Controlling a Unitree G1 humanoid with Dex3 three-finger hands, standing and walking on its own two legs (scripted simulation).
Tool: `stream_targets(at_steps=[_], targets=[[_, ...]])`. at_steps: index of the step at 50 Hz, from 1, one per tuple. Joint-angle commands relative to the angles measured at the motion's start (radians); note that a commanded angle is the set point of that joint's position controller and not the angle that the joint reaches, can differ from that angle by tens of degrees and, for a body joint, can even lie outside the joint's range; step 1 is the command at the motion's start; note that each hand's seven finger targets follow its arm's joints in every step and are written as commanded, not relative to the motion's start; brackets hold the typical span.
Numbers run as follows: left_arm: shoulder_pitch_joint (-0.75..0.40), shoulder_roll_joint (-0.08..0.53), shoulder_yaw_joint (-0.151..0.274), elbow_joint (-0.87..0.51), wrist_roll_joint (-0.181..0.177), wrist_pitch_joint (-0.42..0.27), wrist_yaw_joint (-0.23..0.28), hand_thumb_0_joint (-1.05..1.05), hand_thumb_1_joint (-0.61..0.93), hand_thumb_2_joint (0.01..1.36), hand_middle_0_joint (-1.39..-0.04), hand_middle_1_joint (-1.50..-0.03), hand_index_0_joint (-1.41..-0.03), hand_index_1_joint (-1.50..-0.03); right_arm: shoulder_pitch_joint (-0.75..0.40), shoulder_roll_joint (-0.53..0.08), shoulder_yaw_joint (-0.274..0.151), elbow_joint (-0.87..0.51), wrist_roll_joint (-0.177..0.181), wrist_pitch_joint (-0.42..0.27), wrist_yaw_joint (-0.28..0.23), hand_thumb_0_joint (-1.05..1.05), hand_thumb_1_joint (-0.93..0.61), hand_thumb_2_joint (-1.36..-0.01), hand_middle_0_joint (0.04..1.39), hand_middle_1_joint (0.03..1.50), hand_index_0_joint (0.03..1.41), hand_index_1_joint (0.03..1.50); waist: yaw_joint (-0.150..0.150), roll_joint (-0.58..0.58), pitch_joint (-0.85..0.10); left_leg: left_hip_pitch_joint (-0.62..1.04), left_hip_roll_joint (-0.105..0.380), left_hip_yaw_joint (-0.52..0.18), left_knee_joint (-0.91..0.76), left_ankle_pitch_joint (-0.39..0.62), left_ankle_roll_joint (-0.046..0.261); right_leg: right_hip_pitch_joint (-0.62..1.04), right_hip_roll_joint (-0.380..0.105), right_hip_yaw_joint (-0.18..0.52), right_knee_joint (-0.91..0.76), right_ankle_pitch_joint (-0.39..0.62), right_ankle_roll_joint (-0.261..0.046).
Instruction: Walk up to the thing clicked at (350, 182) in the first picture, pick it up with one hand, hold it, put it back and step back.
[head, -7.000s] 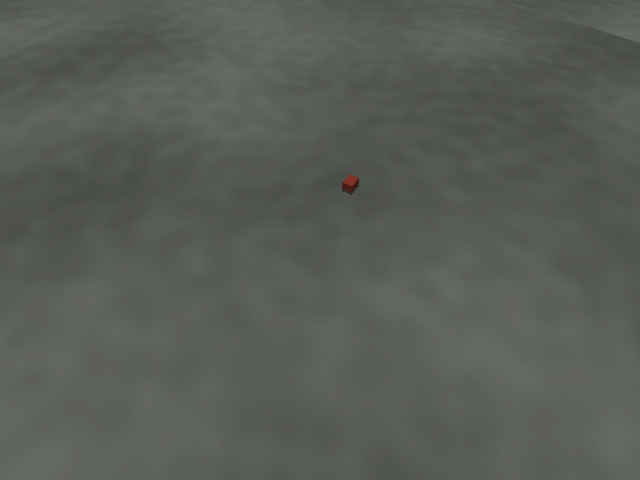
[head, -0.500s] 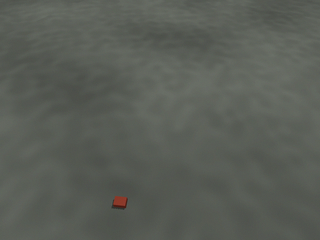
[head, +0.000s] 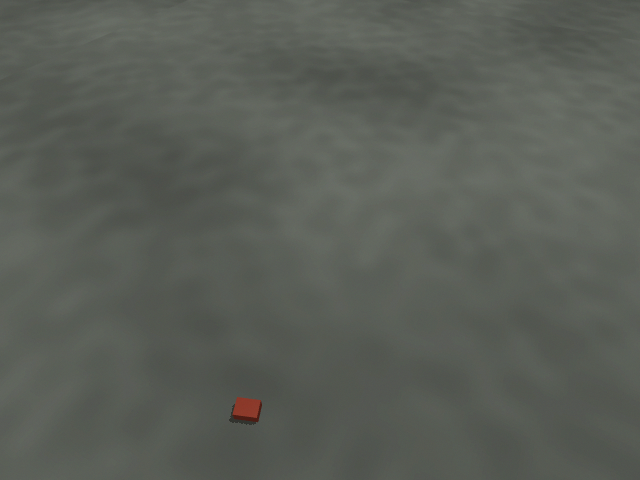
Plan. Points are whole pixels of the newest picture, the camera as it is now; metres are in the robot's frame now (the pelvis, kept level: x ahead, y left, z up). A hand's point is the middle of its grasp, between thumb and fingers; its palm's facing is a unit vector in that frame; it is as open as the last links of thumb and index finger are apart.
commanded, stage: walk up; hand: left
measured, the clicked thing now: (247, 409) +0.46 +0.23 -0.75
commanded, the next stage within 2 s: none
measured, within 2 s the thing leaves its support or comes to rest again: neither
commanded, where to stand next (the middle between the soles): +0.06 +0.02 m, yaw -3 degrees
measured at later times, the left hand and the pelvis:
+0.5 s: hand (153, 467) +0.18 +0.25 -0.15, palm faces -0.03 -0.93 -0.36, open 7.4 cm; pelvis +0.03 +0.00 -0.01, yaw +1 degrees
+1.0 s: hand out of the picture -0.01 +0.29 -0.16, palm faces -0.09 -0.94 -0.34, open 7.4 cm; pelvis -0.04 +0.02 +0.00, yaw -2 degrees
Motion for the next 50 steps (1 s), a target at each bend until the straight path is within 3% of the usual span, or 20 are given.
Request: stream_targets(at_steps=[1, 2, 3, 5, 13, 16, 17, 18, 19, 20, 25, 30, 34, 35, 36, 37, 40, 42, 45, 50], targets=[[-0.152, 0.258, 0.042, -0.128, -0.011, -0.007, 0.013, 0.0, 0.9, 0.9, -0.2, -0.3, -0.2, -0.3, 0.023, -0.163, -0.039, -0.079, 0.006, -0.048, -0.017, 0.0, -0.9, -0.9, 0.2, 0.3, 0.2, 0.3, -0.074, -0.13, 0.001, 0.049, 0.022, -0.027, -0.274, 0.188, -0.005, -0.072, -0.191, 0.156, -0.035, 0.29, -0.131], [-0.154, 0.171, 0.017, -0.135, -0.031, -0.001, 0.015, 0.0, 0.9, 0.9, -0.2, -0.3, -0.2, -0.3, 0.061, -0.221, -0.054, -0.059, -0.004, -0.06, -0.029, 0.0, -0.9, -0.9, 0.2, 0.3, 0.2, 0.3, -0.077, 0.057, -0.024, 0.155, 0.141, -0.198, -0.357, 0.505, -0.002, -0.166, -0.056, 0.036, 0.158, 0.309, -0.034], [-0.139, 0.164, 0.013, -0.129, -0.034, 0.009, 0.022, 0.0, 0.9, 0.9, -0.2, -0.3, -0.2, -0.3, 0.035, -0.287, -0.066, -0.07, 0.004, -0.061, -0.035, 0.0, -0.9, -0.9, 0.2, 0.3, 0.2, 0.3, -0.056, 0.141, 0.001, 0.241, 0.251, -0.31, -0.311, 0.712, 0.08, -0.296, 0.043, 0.007, 0.205, -0.111, -0.008], [-0.124, 0.193, 0.014, -0.121, -0.038, 0.012, 0.036, 0.0, 0.9, 0.9, -0.2, -0.3, -0.2, -0.3, 0.068, -0.249, -0.062, -0.072, 0.015, -0.053, -0.048, 0.0, -0.9, -0.9, 0.2, 0.3, 0.2, 0.3, -0.048, 0.1, -0.02, 0.324, 0.245, -0.226, -0.2, 1.028, 0.148, -0.327, 0.036, 0.087, 0.328, -0.283, -0.035], [-0.082, 0.186, 0.041, -0.156, -0.027, 0.078, 0.025, 0.0, 0.9, 0.9, -0.2, -0.3, -0.2, -0.3, -0.057, -0.226, -0.055, -0.168, 0.044, -0.014, -0.115, 0.0, -0.9, -0.9, 0.2, 0.3, 0.2, 0.3, -0.02, 0.104, -0.003, 0.178, 0.214, -0.125, -0.089, 1.175, 0.109, -0.252, 0.038, 0.063, 0.24, -0.05, -0.048], [-0.061, 0.188, 0.05, -0.172, -0.02, 0.081, 0.016, 0.0, 0.9, 0.9, -0.2, -0.3, -0.2, -0.3, -0.081, -0.218, -0.058, -0.207, 0.055, 0.001, -0.115, 0.0, -0.9, -0.9, 0.2, 0.3, 0.2, 0.3, -0.003, 0.099, -0.058, 0.1, 0.166, -0.085, 0.008, 1.026, 0.075, -0.122, 0.036, 0.045, 0.077, 0.109, -0.073], [-0.041, 0.213, 0.058, -0.173, -0.017, 0.077, 0.014, 0.0, 0.9, 0.9, -0.2, -0.3, -0.2, -0.3, -0.085, -0.211, -0.057, -0.215, 0.064, 0.005, -0.113, 0.0, -0.9, -0.9, 0.2, 0.3, 0.2, 0.3, 0.017, 0.021, -0.094, 0.072, 0.112, -0.051, 0.098, 0.918, 0.042, -0.041, 0.013, 0.066, 0.007, 0.41, -0.091], [-0.028, 0.268, 0.073, -0.18, -0.018, 0.07, 0.019, 0.0, 0.9, 0.9, -0.2, -0.3, -0.2, -0.3, -0.06, -0.174, -0.045, -0.225, 0.079, 0.008, -0.109, 0.0, -0.9, -0.9, 0.2, 0.3, 0.2, 0.3, 0.03, -0.118, -0.14, -0.008, 0.011, -0.01, 0.278, 0.674, -0.007, 0.054, -0.096, 0.172, -0.009, 0.811, -0.15], [-0.028, 0.285, 0.073, -0.204, -0.026, 0.07, 0.027, 0.0, 0.9, 0.9, -0.2, -0.3, -0.2, -0.3, -0.011, -0.124, -0.029, -0.224, 0.085, 0.02, -0.109, 0.0, -0.9, -0.9, 0.2, 0.3, 0.2, 0.3, 0.036, -0.277, -0.167, -0.16, -0.134, 0.007, 0.491, -0.015, -0.032, 0.148, -0.26, 0.365, -0.06, 1.015, -0.271], [-0.064, 0.292, 0.066, -0.232, -0.021, 0.068, 0.033, 0.0, 0.9, 0.9, -0.2, -0.3, -0.2, -0.3, 0.034, -0.142, -0.039, -0.209, 0.07, 0.039, -0.117, 0.0, -0.9, -0.9, 0.2, 0.3, 0.2, 0.3, 0.01, -0.267, -0.177, -0.144, -0.129, -0.074, 0.633, -0.284, -0.03, 0.07, -0.344, 0.453, -0.041, 1.045, -0.359], [-0.157, 0.205, 0.063, -0.331, 0.002, 0.092, 0.047, 0.0, 0.9, 0.9, -0.2, -0.3, -0.2, -0.3, 0.074, -0.184, -0.043, -0.215, 0.053, 0.039, -0.115, 0.0, -0.9, -0.9, 0.2, 0.3, 0.2, 0.3, -0.004, -0.14, -0.14, -0.229, -0.112, -0.093, 0.707, -0.158, -0.047, 0.014, -0.21, 0.231, 0.023, 0.791, -0.296], [-0.101, 0.221, 0.072, -0.369, 0.016, 0.109, 0.034, 0.0, 0.9, 0.9, -0.2, -0.3, -0.2, -0.3, 0.082, -0.164, -0.042, -0.24, 0.034, 0.025, -0.115, 0.0, -0.9, -0.9, 0.2, 0.3, 0.2, 0.3, 0.032, -0.225, -0.155, -0.206, -0.069, -0.014, 0.312, -0.129, -0.054, 0.062, -0.211, 0.25, 0.044, 0.656, -0.284], [-0.166, 0.238, 0.069, -0.391, -0.015, 0.124, 0.02, 0.0, 0.9, 0.9, -0.2, -0.3, -0.2, -0.3, 0.166, -0.174, -0.068, -0.216, 0.008, 0.012, -0.095, 0.0, -0.9, -0.9, 0.2, 0.3, 0.2, 0.3, -0.05, -0.15, -0.131, 0.009, -0.067, 0.025, -0.025, 0.141, -0.018, -0.191, -0.181, 0.262, 0.088, 0.223, -0.175], [-0.129, 0.193, 0.056, -0.385, -0.02, 0.13, 0.018, 0.0, 0.9, 0.9, -0.2, -0.3, -0.2, -0.3, 0.123, -0.221, -0.08, -0.237, -0.014, 0.007, -0.091, 0.0, -0.9, -0.9, 0.2, 0.3, 0.2, 0.3, -0.047, 0.006, -0.067, -0.006, 0.062, -0.197, -0.169, 0.088, 0.027, -0.347, -0.068, 0.234, 0.238, -0.038, -0.108], [-0.138, 0.182, 0.065, -0.399, -0.022, 0.127, 0.022, 0.0, 0.9, 0.9, -0.2, -0.3, -0.2, -0.3, 0.029, -0.356, -0.105, -0.291, -0.013, 0.005, -0.085, 0.0, -0.9, -0.9, 0.2, 0.3, 0.2, 0.3, -0.052, 0.296, -0.028, -0.164, 0.386, -0.582, -0.327, 0.182, 0.187, -0.404, 0.155, 0.132, 0.545, -0.333, -0.03], [-0.177, 0.259, 0.097, -0.39, -0.002, 0.128, 0.036, 0.0, 0.9, 0.9, -0.2, -0.3, -0.2, -0.3, -0.047, -0.391, -0.118, -0.329, -0.003, -0.006, -0.088, 0.0, -0.9, -0.9, 0.2, 0.3, 0.2, 0.3, -0.066, 0.23, 0.019, -0.324, 0.48, -0.686, -0.35, 0.251, 0.282, -0.33, 0.13, 0.322, 0.788, -0.384, -0.031], [-0.045, 0.222, 0.093, -0.322, -0.021, 0.136, 0.025, 0.0, 0.9, 0.9, -0.2, -0.3, -0.2, -0.3, -0.11, -0.253, -0.077, -0.32, -0.002, -0.018, -0.115, 0.0, -0.9, -0.9, 0.2, 0.3, 0.2, 0.3, 0.046, 0.008, 0.02, -0.144, 0.227, -0.254, -0.152, 0.565, 0.119, -0.455, 0.164, 0.348, 0.945, -0.186, -0.025], [0.043, 0.242, 0.096, -0.29, -0.029, 0.111, 0.021, 0.0, 0.9, 0.9, -0.2, -0.3, -0.2, -0.3, -0.029, -0.226, -0.076, -0.315, 0.003, -0.037, -0.101, 0.0, -0.9, -0.9, 0.2, 0.3, 0.2, 0.3, 0.019, 0.095, -0.118, 0.093, 0.19, -0.213, -0.153, 0.428, 0.114, -0.438, 0.132, 0.283, 0.851, -0.118, -0.011], [0.012, 0.277, 0.082, -0.29, -0.024, 0.037, 0.001, 0.0, 0.9, 0.9, -0.2, -0.3, -0.2, -0.3, 0.076, -0.242, -0.095, -0.34, -0.025, -0.03, -0.039, 0.0, -0.9, -0.9, 0.2, 0.3, 0.2, 0.3, -0.111, 0.245, -0.115, 0.28, 0.132, -0.262, -0.304, -0.205, 0.142, -0.503, 0.097, 0.122, 0.537, -0.158, 0.035], [-0.001, 0.265, 0.069, -0.27, -0.009, -0.003, -0.001, 0.0, 0.9, 0.9, -0.2, -0.3, -0.2, -0.3, 0.162, -0.29, -0.101, -0.333, -0.015, -0.021, -0.013, 0.0, -0.9, -0.9, 0.2, 0.3, 0.2, 0.3, -0.123, 0.162, 0.044, 0.149, 0.229, -0.3, -0.335, -0.179, 0.203, -0.396, 0.067, 0.098, 0.299, -0.264, 0.004]])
